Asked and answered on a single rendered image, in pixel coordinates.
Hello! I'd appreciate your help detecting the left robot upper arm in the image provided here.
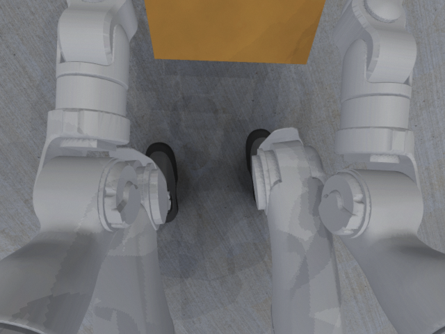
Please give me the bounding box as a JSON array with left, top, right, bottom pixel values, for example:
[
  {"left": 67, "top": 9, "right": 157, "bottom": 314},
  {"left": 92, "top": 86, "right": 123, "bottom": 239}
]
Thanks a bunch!
[{"left": 0, "top": 156, "right": 141, "bottom": 334}]

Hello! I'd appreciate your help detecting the robot right foot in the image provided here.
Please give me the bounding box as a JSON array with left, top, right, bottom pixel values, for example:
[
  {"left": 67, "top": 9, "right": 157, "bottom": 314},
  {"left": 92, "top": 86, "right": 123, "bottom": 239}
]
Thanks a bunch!
[{"left": 245, "top": 129, "right": 270, "bottom": 202}]

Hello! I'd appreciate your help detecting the robot left forearm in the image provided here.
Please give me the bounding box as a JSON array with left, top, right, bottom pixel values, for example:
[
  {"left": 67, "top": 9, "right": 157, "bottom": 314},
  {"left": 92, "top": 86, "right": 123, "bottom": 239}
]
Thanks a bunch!
[{"left": 33, "top": 0, "right": 138, "bottom": 215}]

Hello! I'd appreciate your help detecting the robot right forearm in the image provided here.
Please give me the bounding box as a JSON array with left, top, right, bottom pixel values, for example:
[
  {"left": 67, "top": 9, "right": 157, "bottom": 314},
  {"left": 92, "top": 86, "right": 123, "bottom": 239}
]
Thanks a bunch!
[{"left": 332, "top": 0, "right": 422, "bottom": 197}]

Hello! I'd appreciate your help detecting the right robot upper arm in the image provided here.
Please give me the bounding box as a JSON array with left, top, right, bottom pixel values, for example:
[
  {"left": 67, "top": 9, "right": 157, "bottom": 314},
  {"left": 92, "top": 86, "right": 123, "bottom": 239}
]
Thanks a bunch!
[{"left": 318, "top": 168, "right": 445, "bottom": 334}]

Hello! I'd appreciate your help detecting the right robot shin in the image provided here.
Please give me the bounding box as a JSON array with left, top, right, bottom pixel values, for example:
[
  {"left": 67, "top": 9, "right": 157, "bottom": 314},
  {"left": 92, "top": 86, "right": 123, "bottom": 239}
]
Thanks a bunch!
[{"left": 259, "top": 127, "right": 325, "bottom": 185}]

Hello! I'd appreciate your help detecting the carton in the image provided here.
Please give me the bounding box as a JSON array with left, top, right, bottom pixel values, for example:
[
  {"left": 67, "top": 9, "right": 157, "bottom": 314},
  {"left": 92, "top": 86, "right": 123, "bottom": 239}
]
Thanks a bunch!
[{"left": 144, "top": 0, "right": 325, "bottom": 65}]

